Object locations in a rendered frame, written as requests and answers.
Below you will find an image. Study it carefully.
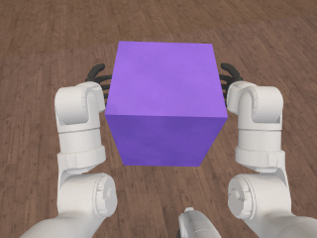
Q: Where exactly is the robot right hand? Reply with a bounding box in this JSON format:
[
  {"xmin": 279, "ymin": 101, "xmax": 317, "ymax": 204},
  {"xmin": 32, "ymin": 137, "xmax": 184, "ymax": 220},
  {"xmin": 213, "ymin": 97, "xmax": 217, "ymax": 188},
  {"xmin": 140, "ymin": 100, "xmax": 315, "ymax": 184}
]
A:
[{"xmin": 219, "ymin": 62, "xmax": 243, "ymax": 107}]

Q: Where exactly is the robot left hand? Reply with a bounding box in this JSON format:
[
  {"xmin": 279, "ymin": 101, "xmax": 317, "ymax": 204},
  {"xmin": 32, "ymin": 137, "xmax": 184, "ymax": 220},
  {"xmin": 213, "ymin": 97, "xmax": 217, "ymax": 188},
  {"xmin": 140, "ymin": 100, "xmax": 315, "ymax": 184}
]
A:
[{"xmin": 85, "ymin": 63, "xmax": 113, "ymax": 107}]

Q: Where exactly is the right robot thigh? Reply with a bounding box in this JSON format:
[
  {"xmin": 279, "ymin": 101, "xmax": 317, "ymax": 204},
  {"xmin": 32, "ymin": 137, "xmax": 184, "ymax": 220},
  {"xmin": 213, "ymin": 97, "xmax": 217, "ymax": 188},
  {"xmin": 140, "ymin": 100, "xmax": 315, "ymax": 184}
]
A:
[{"xmin": 178, "ymin": 210, "xmax": 222, "ymax": 238}]

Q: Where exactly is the right robot forearm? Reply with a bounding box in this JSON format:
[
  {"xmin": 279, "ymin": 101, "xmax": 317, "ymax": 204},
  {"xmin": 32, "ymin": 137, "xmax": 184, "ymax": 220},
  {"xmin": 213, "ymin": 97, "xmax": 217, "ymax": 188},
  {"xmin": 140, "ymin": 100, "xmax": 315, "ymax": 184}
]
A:
[{"xmin": 226, "ymin": 80, "xmax": 291, "ymax": 209}]

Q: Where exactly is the robot left upper arm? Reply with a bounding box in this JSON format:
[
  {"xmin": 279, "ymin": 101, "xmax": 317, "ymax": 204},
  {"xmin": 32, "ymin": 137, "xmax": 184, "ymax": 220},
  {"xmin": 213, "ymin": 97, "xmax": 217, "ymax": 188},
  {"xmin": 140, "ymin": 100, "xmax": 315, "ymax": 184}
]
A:
[{"xmin": 19, "ymin": 173, "xmax": 118, "ymax": 238}]

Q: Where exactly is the robot right upper arm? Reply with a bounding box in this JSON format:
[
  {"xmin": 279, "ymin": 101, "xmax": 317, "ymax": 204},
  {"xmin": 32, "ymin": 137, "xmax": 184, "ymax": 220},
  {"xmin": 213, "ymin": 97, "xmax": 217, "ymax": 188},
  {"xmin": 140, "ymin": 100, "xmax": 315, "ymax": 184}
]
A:
[{"xmin": 228, "ymin": 174, "xmax": 317, "ymax": 238}]

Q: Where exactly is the carton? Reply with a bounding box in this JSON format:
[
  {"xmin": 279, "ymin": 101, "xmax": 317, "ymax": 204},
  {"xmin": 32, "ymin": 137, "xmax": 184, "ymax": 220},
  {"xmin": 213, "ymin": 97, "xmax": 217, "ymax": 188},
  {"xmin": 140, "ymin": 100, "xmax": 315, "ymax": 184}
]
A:
[{"xmin": 104, "ymin": 41, "xmax": 228, "ymax": 167}]

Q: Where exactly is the left robot forearm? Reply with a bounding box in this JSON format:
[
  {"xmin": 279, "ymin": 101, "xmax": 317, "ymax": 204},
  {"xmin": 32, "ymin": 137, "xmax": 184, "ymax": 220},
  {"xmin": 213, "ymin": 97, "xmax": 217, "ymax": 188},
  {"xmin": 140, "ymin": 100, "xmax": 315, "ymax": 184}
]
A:
[{"xmin": 54, "ymin": 81, "xmax": 106, "ymax": 211}]

